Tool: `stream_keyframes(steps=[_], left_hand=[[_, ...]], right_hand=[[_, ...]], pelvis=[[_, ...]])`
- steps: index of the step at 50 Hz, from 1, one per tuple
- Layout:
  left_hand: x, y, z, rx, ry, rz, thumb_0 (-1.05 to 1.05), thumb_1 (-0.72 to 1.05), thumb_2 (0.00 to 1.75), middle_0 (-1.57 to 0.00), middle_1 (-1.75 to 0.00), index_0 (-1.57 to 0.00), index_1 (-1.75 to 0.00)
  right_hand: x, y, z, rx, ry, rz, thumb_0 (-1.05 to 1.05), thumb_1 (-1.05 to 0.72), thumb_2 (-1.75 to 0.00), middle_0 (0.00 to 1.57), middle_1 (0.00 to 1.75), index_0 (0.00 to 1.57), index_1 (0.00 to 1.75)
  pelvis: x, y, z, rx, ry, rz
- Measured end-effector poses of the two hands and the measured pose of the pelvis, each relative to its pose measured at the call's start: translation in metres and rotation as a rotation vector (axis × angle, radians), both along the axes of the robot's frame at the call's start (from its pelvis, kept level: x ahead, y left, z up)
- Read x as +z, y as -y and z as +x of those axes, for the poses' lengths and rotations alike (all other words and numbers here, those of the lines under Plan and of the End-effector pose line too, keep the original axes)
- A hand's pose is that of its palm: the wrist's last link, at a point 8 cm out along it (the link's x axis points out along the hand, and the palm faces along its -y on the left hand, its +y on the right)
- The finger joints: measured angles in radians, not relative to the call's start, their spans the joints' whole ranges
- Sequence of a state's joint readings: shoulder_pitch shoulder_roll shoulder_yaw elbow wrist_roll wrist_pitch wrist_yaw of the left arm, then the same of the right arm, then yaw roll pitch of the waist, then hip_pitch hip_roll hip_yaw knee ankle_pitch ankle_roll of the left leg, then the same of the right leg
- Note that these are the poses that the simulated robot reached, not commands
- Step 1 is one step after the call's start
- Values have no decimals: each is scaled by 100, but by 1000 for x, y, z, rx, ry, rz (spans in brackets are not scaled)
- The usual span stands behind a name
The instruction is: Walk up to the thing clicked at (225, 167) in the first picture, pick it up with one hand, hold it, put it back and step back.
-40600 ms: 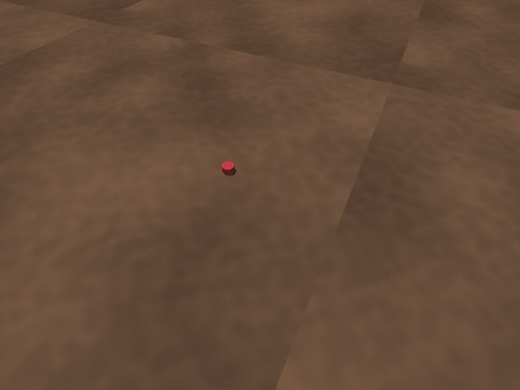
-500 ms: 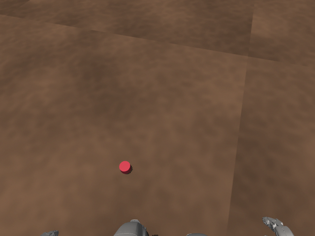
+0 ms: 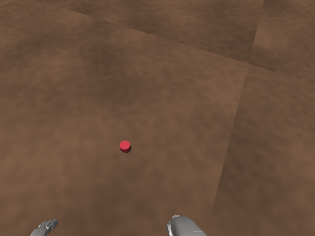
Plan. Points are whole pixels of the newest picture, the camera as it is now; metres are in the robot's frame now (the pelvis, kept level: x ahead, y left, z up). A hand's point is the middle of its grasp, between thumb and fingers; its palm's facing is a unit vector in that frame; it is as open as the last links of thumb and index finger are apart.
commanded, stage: step back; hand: left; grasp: from above
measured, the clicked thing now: (125, 146) +0.75 +0.18 -0.74
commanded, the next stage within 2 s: stand in 1.86 s
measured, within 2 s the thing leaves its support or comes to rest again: neither
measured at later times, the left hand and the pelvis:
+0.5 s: hand out of the picture -0.08 +0.22 -0.13, palm faces -0.04 -0.89 -0.45, open 7.4 cm; pelvis -0.17 -0.04 +0.00, yaw -2 degrees
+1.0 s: hand out of the picture -0.29 +0.24 -0.16, palm faces -0.06 -0.91 -0.40, open 7.4 cm; pelvis -0.35 -0.04 -0.01, yaw -4 degrees
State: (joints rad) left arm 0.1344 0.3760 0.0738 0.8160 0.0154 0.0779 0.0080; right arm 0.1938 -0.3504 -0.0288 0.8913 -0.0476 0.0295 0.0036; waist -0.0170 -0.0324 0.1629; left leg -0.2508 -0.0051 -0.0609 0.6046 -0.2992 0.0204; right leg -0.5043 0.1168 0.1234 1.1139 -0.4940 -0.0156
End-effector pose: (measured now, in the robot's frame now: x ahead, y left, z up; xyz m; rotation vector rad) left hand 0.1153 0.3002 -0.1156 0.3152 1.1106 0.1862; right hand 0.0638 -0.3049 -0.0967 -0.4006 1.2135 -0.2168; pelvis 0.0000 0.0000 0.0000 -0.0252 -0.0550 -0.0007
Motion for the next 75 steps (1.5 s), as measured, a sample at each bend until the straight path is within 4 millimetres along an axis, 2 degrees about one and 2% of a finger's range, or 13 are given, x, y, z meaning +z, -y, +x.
stream_keyframes(steps=[7, 13, 19, 24, 33, 38, 44, 50, 55, 60, 64, 68, 75], left_hand=[[-1, -6, -75, 20, -75, 40, 1, 90, 90, -20, -30, -20, -30], [-6, 12, -132, -15, -130, 89, 1, 90, 90, -20, -30, -20, -30], [18, 37, -184, -13, -118, 87, 1, 90, 90, -21, -30, -20, -30], [29, 37, -196, -15, -63, 111, 1, 90, 90, -21, -30, -21, -30], [7, 18, -225, -8, 89, 90, 1, 90, 90, -21, -30, -21, -30], [1, 17, -273, 12, 26, 50, 1, 90, 90, -20, -30, -20, -30], [4, 16, -339, 20, -34, 34, 1, 90, 90, -20, -30, -20, -30], [0, 22, -406, -5, -125, 70, 1, 90, 90, -20, -30, -20, -30], [11, 26, -449, 31, -150, 75, 1, 90, 90, -21, -30, -20, -30], [16, 16, -457, 58, -135, 75, 1, 90, 90, -21, -30, -21, -30], [10, -4, -448, 73, -113, 68, 1, 90, 90, -21, -30, -21, -30], [-1, -21, -431, 52, -131, 60, 1, 90, 90, -21, -30, -20, -30], [2, -23, -382, 2, -88, 30, 1, 90, 90, -20, -30, -20, -30]], right_hand=[[8, 10, -12, 19, 86, -6, 1, -90, -90, 21, 30, 21, 30], [-13, 37, -36, 14, 179, 21, 0, -90, -90, 20, 30, 21, 30], [-21, 49, -95, -45, 124, 64, 1, -90, -90, 20, 30, 20, 30], [-25, 54, -154, -51, 52, 55, 1, -90, -90, 20, 30, 20, 30], [-33, 35, -239, 13, -68, 15, 1, -90, -90, 20, 30, 20, 30], [-14, 25, -275, 13, -34, 16, 1, -90, -90, 20, 30, 20, 30], [3, 27, -289, 24, 60, 7, 1, -90, -90, 20, 30, 20, 30], [-5, 43, -308, 4, 154, 35, 1, -90, -90, 20, 30, 20, 30], [-11, 46, -342, -33, 103, 64, 1, -90, -90, 20, 30, 20, 30], [-18, 43, -368, -37, 22, 65, 1, -90, -90, 20, 30, 20, 30], [-20, 30, -372, -16, -37, 53, 1, -90, -90, 20, 30, 20, 30], [-15, 11, -364, -24, -2, 39, 1, -90, -90, 20, 30, 20, 30], [6, -1, -357, -50, 38, 26, 1, -90, -90, 20, 30, 20, 30]], pelvis=[[1, 12, -46, -48, -26, 7], [-16, 31, -99, -95, -7, 19], [-4, 42, -136, -87, -3, 64], [0, 43, -167, -48, -29, 64], [-18, 31, -245, 48, -11, 53], [-8, 24, -279, 34, 9, 18], [1, 27, -316, -7, -24, 8], [-7, 37, -349, -62, -8, -3], [0, 39, -356, -78, 2, 18], [1, 29, -358, -32, -2, 16], [-4, 16, -353, 7, -10, 12], [-7, 2, -349, -18, 0, 53], [5, -2, -332, -23, -8, 23]])
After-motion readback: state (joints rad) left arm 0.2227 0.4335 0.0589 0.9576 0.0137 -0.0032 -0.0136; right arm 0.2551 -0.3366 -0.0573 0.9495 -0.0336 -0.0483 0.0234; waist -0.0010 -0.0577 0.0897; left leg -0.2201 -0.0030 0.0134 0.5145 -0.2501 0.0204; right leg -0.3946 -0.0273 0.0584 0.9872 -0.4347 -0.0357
